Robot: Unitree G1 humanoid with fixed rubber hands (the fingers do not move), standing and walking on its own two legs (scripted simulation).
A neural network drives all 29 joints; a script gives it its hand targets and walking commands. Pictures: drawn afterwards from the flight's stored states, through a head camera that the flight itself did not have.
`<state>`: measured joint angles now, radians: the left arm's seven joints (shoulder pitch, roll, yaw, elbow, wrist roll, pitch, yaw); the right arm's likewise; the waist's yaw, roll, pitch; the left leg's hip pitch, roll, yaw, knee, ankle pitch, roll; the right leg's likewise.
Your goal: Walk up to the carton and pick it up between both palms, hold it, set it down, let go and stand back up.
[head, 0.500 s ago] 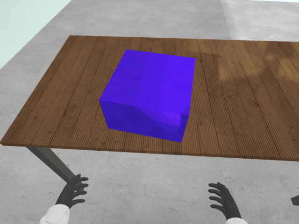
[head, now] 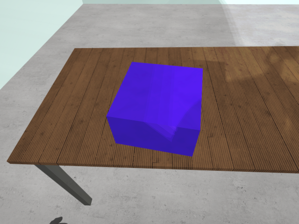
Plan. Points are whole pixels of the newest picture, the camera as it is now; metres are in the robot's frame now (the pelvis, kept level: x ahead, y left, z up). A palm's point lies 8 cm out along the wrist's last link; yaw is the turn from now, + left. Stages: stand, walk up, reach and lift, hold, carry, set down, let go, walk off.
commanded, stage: stand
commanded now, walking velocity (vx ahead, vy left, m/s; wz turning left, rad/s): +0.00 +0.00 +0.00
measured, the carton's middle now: (159, 105) +0.48 -0.01 +0.00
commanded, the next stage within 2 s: none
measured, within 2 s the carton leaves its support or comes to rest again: neither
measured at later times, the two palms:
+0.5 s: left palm out of the picture +0.02 +0.31 -0.11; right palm out of the picture -0.01 -0.28 -0.12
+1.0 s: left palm out of the picture +0.01 +0.32 -0.11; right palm out of the picture +0.03 -0.26 -0.13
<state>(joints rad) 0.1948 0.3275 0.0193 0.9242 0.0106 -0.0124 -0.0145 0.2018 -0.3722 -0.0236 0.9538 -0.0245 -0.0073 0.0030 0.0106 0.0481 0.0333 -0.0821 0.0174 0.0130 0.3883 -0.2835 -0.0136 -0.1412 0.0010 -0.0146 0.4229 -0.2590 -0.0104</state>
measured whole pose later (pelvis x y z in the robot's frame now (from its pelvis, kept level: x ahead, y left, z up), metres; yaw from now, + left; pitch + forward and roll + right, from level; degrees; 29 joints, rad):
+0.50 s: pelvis -0.04 +0.02 +0.01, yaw -1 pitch -3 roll +1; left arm 0.17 0.34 -0.01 1.07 0.01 -0.02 -0.01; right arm 0.19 -0.36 -0.02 1.11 -0.03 -0.01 0.02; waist -0.01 -0.01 0.07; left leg -0.07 -0.02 0.03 0.31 -0.18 0.02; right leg -0.13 -0.04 0.01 0.34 -0.16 0.03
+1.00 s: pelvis -0.04 +0.03 +0.01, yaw +0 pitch -2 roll +1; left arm 0.16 0.33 -0.01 1.09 0.01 -0.02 -0.01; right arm 0.12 -0.35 -0.01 1.14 -0.01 -0.02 0.02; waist 0.00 0.02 0.04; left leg -0.09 -0.03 0.03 0.30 -0.18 0.03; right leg -0.15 -0.05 0.00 0.35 -0.16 0.03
